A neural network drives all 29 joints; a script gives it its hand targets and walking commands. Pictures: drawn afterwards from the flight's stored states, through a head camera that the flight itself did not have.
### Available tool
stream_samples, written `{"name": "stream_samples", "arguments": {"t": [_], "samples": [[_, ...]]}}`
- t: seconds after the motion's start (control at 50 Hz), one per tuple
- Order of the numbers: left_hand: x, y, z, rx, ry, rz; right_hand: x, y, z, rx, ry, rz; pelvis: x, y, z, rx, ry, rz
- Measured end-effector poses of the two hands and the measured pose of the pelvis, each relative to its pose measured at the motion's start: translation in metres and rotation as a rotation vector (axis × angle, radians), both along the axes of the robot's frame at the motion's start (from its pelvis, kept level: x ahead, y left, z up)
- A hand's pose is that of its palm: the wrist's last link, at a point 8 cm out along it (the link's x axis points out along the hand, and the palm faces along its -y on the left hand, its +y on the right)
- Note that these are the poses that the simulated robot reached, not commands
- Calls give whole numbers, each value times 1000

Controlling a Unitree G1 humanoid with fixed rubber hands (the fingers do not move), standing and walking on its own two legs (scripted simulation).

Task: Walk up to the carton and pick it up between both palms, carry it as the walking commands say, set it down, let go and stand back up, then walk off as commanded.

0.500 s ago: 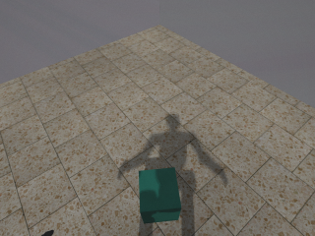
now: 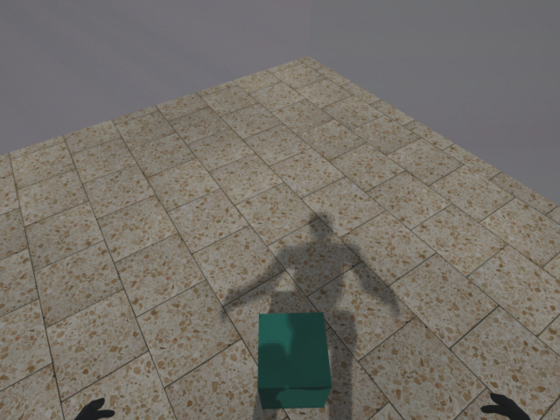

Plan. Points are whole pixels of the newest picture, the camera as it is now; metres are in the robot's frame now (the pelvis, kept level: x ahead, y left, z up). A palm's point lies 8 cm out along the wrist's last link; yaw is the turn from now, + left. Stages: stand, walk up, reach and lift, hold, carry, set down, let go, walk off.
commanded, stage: walk up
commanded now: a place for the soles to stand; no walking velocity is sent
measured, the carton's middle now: (292, 361) +0.42 -0.01 -0.65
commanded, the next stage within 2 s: reach and lift in 0.12 s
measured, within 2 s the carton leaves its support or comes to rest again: neither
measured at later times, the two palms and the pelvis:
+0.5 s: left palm (116, 397) +0.21 +0.28 -0.11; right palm (490, 404) +0.18 -0.29 -0.11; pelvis -0.02 +0.00 -0.03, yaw -5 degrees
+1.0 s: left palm (163, 337) +0.32 +0.24 -0.16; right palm (418, 328) +0.32 -0.24 -0.16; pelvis -0.07 +0.01 -0.08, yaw -4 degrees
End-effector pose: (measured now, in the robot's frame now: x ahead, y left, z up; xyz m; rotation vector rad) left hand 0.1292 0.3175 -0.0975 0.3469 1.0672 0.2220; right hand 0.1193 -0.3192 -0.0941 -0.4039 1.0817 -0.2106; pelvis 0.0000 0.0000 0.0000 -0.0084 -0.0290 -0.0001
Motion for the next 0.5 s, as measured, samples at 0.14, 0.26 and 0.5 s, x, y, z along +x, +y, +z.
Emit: {"name": "stream_samples", "arguments": {"t": [0.14,0.26,0.5], "samples": [[-8,2,-2,-11,9,12,-1,4,2,4,0,-1,-1,3,0,0,11,-3],[22,-11,6,-5,-49,-66,22,15,9,37,-78,-8,-14,5,-8,1,32,-42],[78,-37,-15,-66,-104,-48,62,27,-20,108,-123,-31,-18,5,-31,19,114,-85]]}}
